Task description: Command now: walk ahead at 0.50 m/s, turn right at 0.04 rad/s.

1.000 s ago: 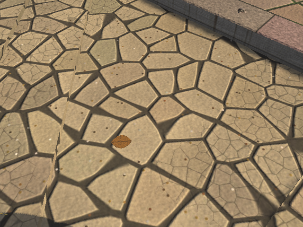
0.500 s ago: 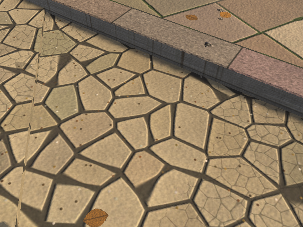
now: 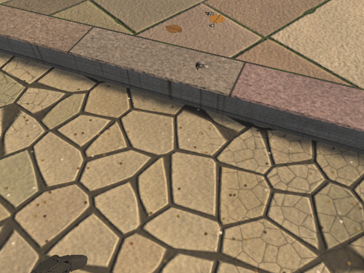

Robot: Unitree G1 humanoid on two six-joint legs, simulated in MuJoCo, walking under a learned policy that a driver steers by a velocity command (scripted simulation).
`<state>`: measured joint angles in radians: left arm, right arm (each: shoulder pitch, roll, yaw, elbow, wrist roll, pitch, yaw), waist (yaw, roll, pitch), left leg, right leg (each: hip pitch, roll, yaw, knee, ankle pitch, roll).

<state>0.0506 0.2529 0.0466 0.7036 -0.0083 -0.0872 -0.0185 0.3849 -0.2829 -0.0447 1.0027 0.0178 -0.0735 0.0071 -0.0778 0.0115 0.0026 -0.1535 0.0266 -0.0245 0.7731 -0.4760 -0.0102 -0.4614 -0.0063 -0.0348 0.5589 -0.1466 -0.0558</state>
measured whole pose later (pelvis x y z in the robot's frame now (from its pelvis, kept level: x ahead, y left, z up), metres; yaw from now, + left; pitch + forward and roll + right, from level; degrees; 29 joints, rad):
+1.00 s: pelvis +0.53 -0.01 -0.01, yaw -14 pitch +2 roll +3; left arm 0.09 0.27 0.07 0.73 -0.02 -0.02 -0.05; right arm 0.29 -0.29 -0.09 0.92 0.02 -0.05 -0.01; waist -0.05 -0.02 0.03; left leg 0.08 0.08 0.30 0.38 -0.43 -0.08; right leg -0.53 -0.06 -0.06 0.62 -0.14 -0.10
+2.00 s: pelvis +1.04 -0.22 +0.01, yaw -28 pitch +4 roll +0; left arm 0.10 0.20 0.00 0.72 -0.01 -0.06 -0.03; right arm 0.44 -0.23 -0.03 0.90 -0.01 -0.02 -0.02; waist -0.08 -0.01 -0.04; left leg 0.00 -0.02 0.01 0.25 -0.32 0.02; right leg -0.73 -0.09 -0.05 1.23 -0.33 0.01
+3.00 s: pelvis +1.54 -0.59 +0.15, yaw -2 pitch +2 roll -1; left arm 0.24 0.26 0.06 0.70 0.02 -0.10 0.00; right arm 0.28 -0.31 -0.07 0.65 0.02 -0.02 -0.01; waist 0.00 0.04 0.02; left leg -0.54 0.02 -0.08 1.27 -0.36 -0.02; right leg -0.28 0.04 -0.05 0.44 -0.19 -0.03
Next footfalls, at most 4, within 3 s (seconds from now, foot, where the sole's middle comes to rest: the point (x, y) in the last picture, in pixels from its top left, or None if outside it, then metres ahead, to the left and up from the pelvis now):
0.50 left None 0.43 0.16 -0.76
1.00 right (220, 220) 0.66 -0.15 -0.76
1.52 left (194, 149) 1.02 -0.08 -0.76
1.90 right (258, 145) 1.01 -0.37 -0.76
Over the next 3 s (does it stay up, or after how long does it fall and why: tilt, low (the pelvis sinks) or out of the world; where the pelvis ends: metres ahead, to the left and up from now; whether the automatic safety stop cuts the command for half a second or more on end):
stays up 1.54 -0.59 0.15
